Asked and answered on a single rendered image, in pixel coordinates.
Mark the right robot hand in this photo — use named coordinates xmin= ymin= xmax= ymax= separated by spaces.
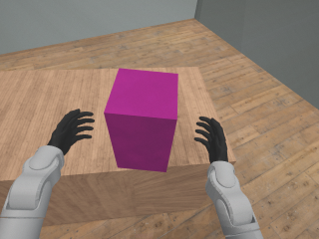
xmin=194 ymin=117 xmax=228 ymax=164

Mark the robot left forearm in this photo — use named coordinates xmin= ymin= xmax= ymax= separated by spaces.
xmin=0 ymin=145 xmax=65 ymax=239

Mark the robot right forearm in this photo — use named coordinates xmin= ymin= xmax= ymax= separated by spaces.
xmin=205 ymin=160 xmax=264 ymax=239

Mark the pedestal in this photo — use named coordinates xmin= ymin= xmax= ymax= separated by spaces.
xmin=0 ymin=67 xmax=237 ymax=227

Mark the left robot hand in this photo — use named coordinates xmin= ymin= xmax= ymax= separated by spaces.
xmin=47 ymin=109 xmax=95 ymax=155

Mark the carton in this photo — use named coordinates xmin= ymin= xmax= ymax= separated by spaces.
xmin=104 ymin=68 xmax=178 ymax=172

